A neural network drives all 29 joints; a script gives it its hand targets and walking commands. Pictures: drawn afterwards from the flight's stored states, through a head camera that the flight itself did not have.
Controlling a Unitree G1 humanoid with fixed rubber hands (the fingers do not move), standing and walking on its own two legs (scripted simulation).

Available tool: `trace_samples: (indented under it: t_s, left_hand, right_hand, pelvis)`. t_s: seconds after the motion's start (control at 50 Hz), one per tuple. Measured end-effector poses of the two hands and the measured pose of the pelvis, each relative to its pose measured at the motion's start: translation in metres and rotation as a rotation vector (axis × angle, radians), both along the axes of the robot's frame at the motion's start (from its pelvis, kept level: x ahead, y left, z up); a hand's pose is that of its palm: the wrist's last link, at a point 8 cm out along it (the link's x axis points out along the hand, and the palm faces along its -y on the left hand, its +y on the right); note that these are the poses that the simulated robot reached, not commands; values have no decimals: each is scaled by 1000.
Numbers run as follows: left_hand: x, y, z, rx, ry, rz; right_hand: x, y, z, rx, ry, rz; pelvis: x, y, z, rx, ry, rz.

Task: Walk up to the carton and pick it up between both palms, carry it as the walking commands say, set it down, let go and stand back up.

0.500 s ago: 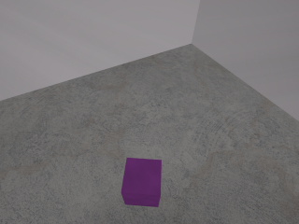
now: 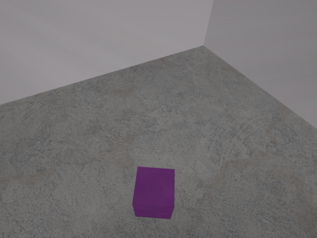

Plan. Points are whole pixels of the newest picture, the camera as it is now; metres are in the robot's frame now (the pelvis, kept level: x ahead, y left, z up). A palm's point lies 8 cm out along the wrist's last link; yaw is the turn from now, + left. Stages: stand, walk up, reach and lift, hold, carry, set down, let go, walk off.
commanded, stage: walk up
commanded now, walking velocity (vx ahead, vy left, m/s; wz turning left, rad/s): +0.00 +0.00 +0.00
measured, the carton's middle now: (154, 193) +0.43 +0.02 -0.66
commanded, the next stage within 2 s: stand in 0.30 s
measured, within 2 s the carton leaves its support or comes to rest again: neither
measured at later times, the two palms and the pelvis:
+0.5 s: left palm out of the picture +0.00 +0.24 -0.15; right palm out of the picture -0.02 -0.21 -0.14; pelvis +0.00 +0.01 +0.00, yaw +0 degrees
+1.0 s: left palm (81, 235) +0.15 +0.22 -0.16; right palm out of the picture +0.14 -0.23 -0.15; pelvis -0.02 -0.02 -0.05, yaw +1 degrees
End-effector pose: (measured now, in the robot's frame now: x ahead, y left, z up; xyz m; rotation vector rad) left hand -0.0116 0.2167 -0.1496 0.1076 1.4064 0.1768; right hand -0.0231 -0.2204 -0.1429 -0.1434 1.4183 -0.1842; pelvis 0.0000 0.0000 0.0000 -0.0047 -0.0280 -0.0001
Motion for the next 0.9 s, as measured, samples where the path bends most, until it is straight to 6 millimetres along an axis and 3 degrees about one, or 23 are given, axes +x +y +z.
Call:
trace_samples:
  t_s: [0.5,0.54,0.62,0.68,0.74,0.9]
  left_hand:
    - [8,22,0,20,-12,-21]
    - [38,23,0,17,-82,-35]
    - [133,26,9,34,-185,-93]
    - [176,27,22,42,-159,-93]
    - [184,23,27,34,-115,-91]
    - [152,7,7,1,-100,-99]
  right_hand:
    - [6,7,3,-22,-26,-6]
    - [37,3,2,-19,-93,-22]
    - [137,-5,8,-12,-208,46]
    - [178,-9,16,-20,-171,62]
    - [183,-7,18,-9,-127,52]
    - [153,-1,1,18,-118,39]
  pelvis:
    - [5,15,-1,2,2,-4]
    - [-1,15,-7,-2,56,-6]
    - [-15,15,-20,2,103,-30]
    - [-16,12,-24,-1,144,-31]
    - [-10,7,-23,-2,173,-20]
    - [-5,-10,-30,-7,263,5]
